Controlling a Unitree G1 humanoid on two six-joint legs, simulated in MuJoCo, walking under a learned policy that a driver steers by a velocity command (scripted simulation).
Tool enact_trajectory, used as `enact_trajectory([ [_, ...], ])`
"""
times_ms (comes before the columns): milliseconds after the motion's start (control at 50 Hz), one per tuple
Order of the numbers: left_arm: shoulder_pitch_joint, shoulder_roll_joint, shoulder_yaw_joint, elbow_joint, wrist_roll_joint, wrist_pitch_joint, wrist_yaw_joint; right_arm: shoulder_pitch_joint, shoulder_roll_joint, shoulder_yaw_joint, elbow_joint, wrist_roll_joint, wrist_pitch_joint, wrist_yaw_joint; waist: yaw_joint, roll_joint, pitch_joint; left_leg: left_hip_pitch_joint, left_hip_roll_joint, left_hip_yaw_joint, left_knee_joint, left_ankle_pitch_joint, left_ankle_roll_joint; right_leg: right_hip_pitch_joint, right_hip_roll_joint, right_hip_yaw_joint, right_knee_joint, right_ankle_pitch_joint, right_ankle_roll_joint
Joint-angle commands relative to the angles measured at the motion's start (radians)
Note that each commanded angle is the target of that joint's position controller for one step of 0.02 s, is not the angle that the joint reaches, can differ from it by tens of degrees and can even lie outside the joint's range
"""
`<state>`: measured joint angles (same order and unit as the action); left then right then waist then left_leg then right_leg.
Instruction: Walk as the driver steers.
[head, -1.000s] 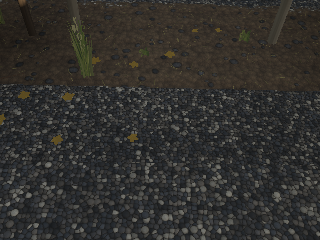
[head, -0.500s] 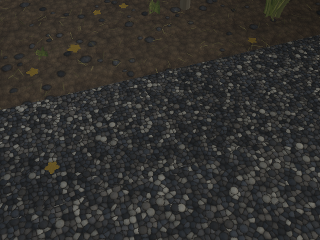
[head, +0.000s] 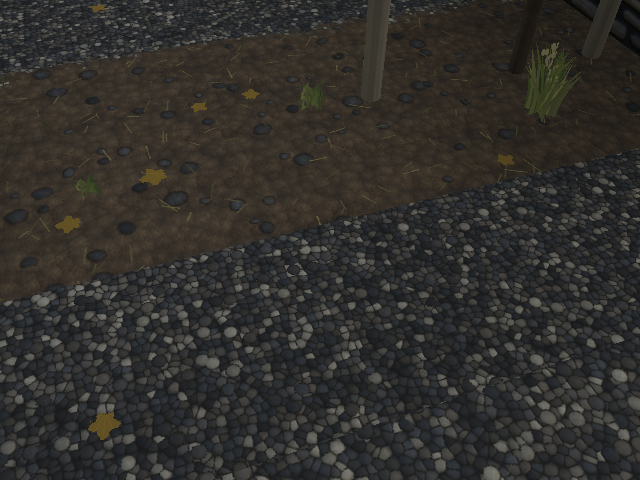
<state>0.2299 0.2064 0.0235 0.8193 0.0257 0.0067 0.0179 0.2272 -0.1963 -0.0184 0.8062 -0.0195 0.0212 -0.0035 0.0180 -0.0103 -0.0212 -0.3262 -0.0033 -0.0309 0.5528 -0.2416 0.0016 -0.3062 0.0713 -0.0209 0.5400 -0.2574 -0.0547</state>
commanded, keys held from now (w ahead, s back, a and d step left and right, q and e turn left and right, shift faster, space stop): q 0.30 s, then w+q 0.30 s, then w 0.40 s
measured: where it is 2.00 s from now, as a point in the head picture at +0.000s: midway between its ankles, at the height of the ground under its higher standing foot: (153, 402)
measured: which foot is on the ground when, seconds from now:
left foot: down 0.00-0.18, up 0.20-0.44, down 0.46-0.94, up 0.96-1.00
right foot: down 0.00-0.46, up 0.48-0.92, down 0.94-1.00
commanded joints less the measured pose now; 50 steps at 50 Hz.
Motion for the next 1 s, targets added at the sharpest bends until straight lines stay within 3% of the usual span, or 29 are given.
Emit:
enact_trajectory([
  [20, 0.037, 0.099, 0.035, -0.063, -0.006, -0.001, 0.005, -0.032, -0.184, -0.056, -0.089, 0.002, -0.017, 0.005, 0.019, 0.172, 0.008, 0.011, 0.234, -0.363, -0.207, 0.215, 0.158, -0.025, -0.020, 0.021, 0.055, -0.082, 0.021],
  [60, 0.042, 0.086, 0.035, -0.083, -0.007, 0.007, -0.001, -0.045, -0.192, -0.067, -0.110, 0.003, -0.007, 0.004, 0.021, 0.198, -0.005, 0.018, 0.201, -0.360, -0.192, 0.198, 0.156, -0.027, -0.011, 0.016, 0.060, -0.103, 0.013],
  [120, 0.059, 0.086, 0.035, -0.104, -0.010, -0.003, 0.007, -0.049, -0.191, -0.077, -0.138, 0.005, 0.000, 0.009, 0.021, 0.172, -0.064, 0.022, 0.151, -0.355, -0.139, 0.242, 0.125, 0.058, -0.031, 0.025, -0.026, -0.068, 0.005],
  [140, 0.047, 0.111, 0.043, -0.116, -0.004, -0.007, 0.011, -0.037, -0.175, -0.076, -0.148, 0.014, 0.000, 0.012, 0.009, 0.120, -0.086, -0.035, 0.119, -0.326, -0.113, 0.210, 0.101, 0.118, -0.071, 0.060, -0.028, -0.054, -0.003],
  [160, 0.056, 0.133, 0.049, -0.128, 0.003, -0.008, 0.012, -0.055, -0.166, -0.075, -0.167, 0.018, -0.001, 0.017, 0.019, 0.055, -0.091, -0.098, 0.074, -0.277, -0.052, 0.133, 0.075, 0.156, -0.142, 0.133, -0.079, -0.071, -0.024],
  [180, 0.071, 0.173, 0.058, -0.129, 0.012, -0.002, 0.013, -0.080, -0.137, -0.068, -0.199, 0.019, -0.002, 0.021, 0.017, -0.065, -0.076, -0.189, -0.010, -0.178, 0.056, -0.006, 0.046, 0.185, -0.246, 0.241, -0.160, -0.065, -0.069],
  [200, 0.086, 0.209, 0.067, -0.125, 0.017, 0.004, 0.013, -0.082, -0.131, -0.066, -0.217, 0.002, 0.001, 0.025, 0.018, -0.173, -0.044, -0.260, -0.089, -0.053, 0.187, -0.154, 0.028, 0.194, -0.388, 0.355, -0.217, 0.066, -0.144],
  [220, 0.075, 0.196, 0.061, -0.138, 0.012, 0.005, 0.017, -0.079, -0.151, -0.074, -0.218, -0.018, 0.006, 0.026, 0.020, -0.152, -0.031, -0.297, -0.066, -0.003, 0.353, -0.297, 0.026, 0.189, -0.460, 0.365, -0.212, 0.232, -0.212],
  [240, 0.079, 0.175, 0.054, -0.146, 0.009, 0.003, 0.021, -0.088, -0.156, -0.079, -0.225, -0.019, 0.012, 0.028, 0.021, -0.088, -0.025, -0.319, -0.040, 0.003, 0.467, -0.316, 0.021, 0.180, -0.467, 0.337, -0.201, 0.355, -0.247],
  [260, 0.057, 0.164, 0.049, -0.149, 0.012, 0.004, 0.023, -0.079, -0.141, -0.076, -0.228, -0.014, 0.015, 0.029, -0.003, -0.060, -0.011, -0.322, -0.018, 0.006, 0.499, -0.288, 0.013, 0.169, -0.435, 0.269, -0.185, 0.434, -0.239],
  [300, 0.001, 0.166, 0.050, -0.156, 0.016, 0.005, 0.018, -0.042, -0.113, -0.060, -0.221, -0.001, 0.024, 0.039, -0.030, -0.103, -0.027, -0.234, -0.011, 0.038, 0.429, -0.212, 0.000, 0.143, -0.342, 0.115, -0.145, 0.520, -0.177],
  [380, 0.037, 0.215, 0.067, -0.167, 0.009, 0.012, -0.007, -0.109, -0.140, -0.056, -0.265, 0.012, 0.041, 0.064, 0.027, -0.174, -0.018, -0.060, -0.033, 0.107, 0.202, -0.188, 0.022, 0.054, -0.334, 0.079, -0.234, -0.154, -0.106],
  [420, 0.032, 0.231, 0.073, -0.169, 0.003, 0.015, -0.011, -0.075, -0.134, -0.053, -0.256, 0.004, 0.031, 0.065, -0.003, -0.104, 0.016, 0.084, -0.065, 0.146, 0.024, -0.155, 0.052, -0.025, -0.339, 0.060, -0.195, -0.325, -0.076],
  [440, 0.048, 0.213, 0.071, -0.163, 0.007, 0.015, -0.011, 0.009, -0.138, -0.056, -0.218, 0.000, 0.019, 0.057, -0.029, -0.044, 0.013, 0.227, -0.094, 0.138, -0.030, -0.163, 0.069, -0.112, -0.312, 0.013, -0.098, -0.371, -0.050],
  [460, 0.031, 0.162, 0.059, -0.173, 0.019, 0.013, -0.014, 0.147, -0.181, -0.070, -0.173, -0.003, 0.002, 0.047, -0.087, 0.114, 0.007, 0.385, 0.022, -0.058, -0.128, -0.274, 0.109, -0.271, -0.244, -0.090, 0.164, -0.403, -0.006],
  [480, -0.077, 0.069, 0.030, -0.275, 0.019, 0.008, -0.028, 0.250, -0.330, -0.098, -0.198, -0.005, -0.007, 0.042, -0.138, 0.339, 0.011, 0.494, 0.360, -0.693, -0.312, -0.608, 0.249, -0.643, -0.063, -0.142, 0.511, -0.496, 0.053],
  [500, -0.196, 0.138, 0.043, -0.298, 0.041, -0.005, -0.032, 0.281, -0.314, -0.093, -0.186, -0.007, -0.002, 0.025, -0.182, 0.139, 0.105, 0.425, 0.384, -0.786, -0.402, -0.518, 0.323, -0.752, -0.071, 0.048, 0.567, -0.370, 0.043],
  [520, -0.177, 0.146, 0.047, -0.294, 0.018, -0.018, -0.037, 0.241, -0.285, -0.080, -0.173, -0.016, 0.003, 0.007, -0.123, 0.117, 0.140, 0.379, 0.354, -0.700, -0.365, -0.455, 0.321, -0.739, -0.101, 0.082, 0.591, -0.266, 0.038],
  [540, -0.135, 0.155, 0.045, -0.271, 0.017, -0.029, -0.039, 0.183, -0.255, -0.071, -0.175, -0.012, 0.002, 0.001, -0.070, 0.091, 0.148, 0.314, 0.291, -0.570, -0.349, -0.373, 0.284, -0.683, -0.125, 0.077, 0.580, -0.150, 0.045],
  [600, -0.006, 0.170, 0.049, -0.185, 0.038, -0.022, -0.044, 0.094, -0.217, -0.059, -0.179, 0.003, -0.028, 0.008, 0.005, 0.098, 0.084, 0.178, 0.144, -0.330, -0.338, 0.061, 0.232, -0.452, -0.132, 0.035, 0.556, 0.032, 0.088],
  [640, -0.015, 0.148, 0.041, -0.174, 0.030, -0.011, -0.051, 0.130, -0.213, -0.060, -0.148, 0.012, -0.043, 0.018, 0.002, 0.075, 0.055, 0.188, 0.126, -0.264, -0.317, 0.238, 0.233, -0.424, -0.132, 0.013, 0.522, 0.075, 0.102],
  [720, -0.153, 0.117, 0.024, -0.196, 0.018, -0.010, -0.058, 0.245, -0.208, -0.061, -0.086, 0.022, -0.052, 0.015, -0.067, 0.090, 0.071, 0.255, 0.128, -0.246, -0.318, 0.245, 0.219, -0.439, -0.141, 0.008, 0.337, 0.208, 0.100],
  [820, -0.283, 0.111, 0.016, -0.228, 0.003, -0.023, -0.069, 0.312, -0.226, -0.061, -0.049, 0.007, -0.060, 0.001, -0.118, 0.100, 0.115, 0.305, 0.177, -0.273, -0.302, 0.263, 0.226, -0.389, -0.112, -0.007, 0.146, 0.193, 0.065],
  [900, -0.202, 0.146, 0.029, -0.203, 0.001, -0.038, -0.059, 0.268, -0.253, -0.061, -0.042, 0.003, -0.064, -0.005, -0.062, 0.104, 0.113, 0.279, 0.184, -0.262, -0.242, 0.477, 0.180, -0.145, -0.046, -0.028, 0.032, 0.066, 0.003],
  [920, -0.086, 0.153, 0.038, -0.166, 0.001, -0.047, -0.047, 0.256, -0.260, -0.059, -0.031, 0.004, -0.065, -0.005, -0.003, 0.093, 0.058, 0.279, 0.153, -0.219, -0.108, 0.626, 0.160, 0.004, -0.015, -0.040, -0.017, 0.052, -0.016],
  [940, 0.087, 0.186, 0.050, -0.122, 0.008, -0.061, -0.033, 0.249, -0.245, -0.054, -0.028, 0.009, -0.070, -0.003, 0.075, 0.054, -0.050, 0.199, 0.100, -0.150, 0.123, 0.612, 0.135, 0.241, -0.078, 0.027, -0.042, 0.045, -0.050],
  [960, 0.236, 0.280, 0.070, -0.117, 0.026, -0.070, -0.018, 0.296, -0.167, -0.035, -0.065, 0.040, -0.078, 0.005, 0.105, -0.112, -0.240, -0.071, 0.001, -0.079, 0.476, 0.284, 0.088, 0.560, -0.346, 0.420, -0.092, -0.221, -0.136],
  [980, 0.289, 0.321, 0.083, -0.081, 0.006, -0.058, -0.025, 0.325, -0.185, -0.044, -0.062, 0.026, -0.080, 0.008, 0.100, -0.238, -0.296, -0.277, -0.127, -0.068, 0.663, -0.295, 0.082, 0.629, -0.473, 0.799, -0.236, -0.344, -0.203],
  [1000, 0.225, 0.249, 0.066, -0.068, -0.011, -0.049, -0.026, 0.220, -0.234, -0.057, -0.061, -0.002, -0.078, 0.007, 0.084, -0.126, -0.107, -0.398, -0.073, -0.107, 0.743, -0.245, 0.096, 0.519, -0.431, 0.734, -0.252, -0.393, -0.184],
])
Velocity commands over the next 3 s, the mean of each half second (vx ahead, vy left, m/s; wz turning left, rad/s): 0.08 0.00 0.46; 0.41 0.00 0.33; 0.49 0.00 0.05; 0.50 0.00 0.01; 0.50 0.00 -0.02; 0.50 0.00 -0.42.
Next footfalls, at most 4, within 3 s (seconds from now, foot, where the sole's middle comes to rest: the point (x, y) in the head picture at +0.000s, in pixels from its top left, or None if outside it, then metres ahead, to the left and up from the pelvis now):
0.46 left None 0.02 0.11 -0.77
0.94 right None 0.37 0.05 -0.77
1.68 left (114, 437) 0.69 0.52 -0.92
2.16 right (171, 341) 0.96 0.44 -0.92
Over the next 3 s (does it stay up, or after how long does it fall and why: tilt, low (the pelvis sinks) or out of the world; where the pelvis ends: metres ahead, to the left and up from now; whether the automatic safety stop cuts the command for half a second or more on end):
stays up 1.16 0.66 -0.13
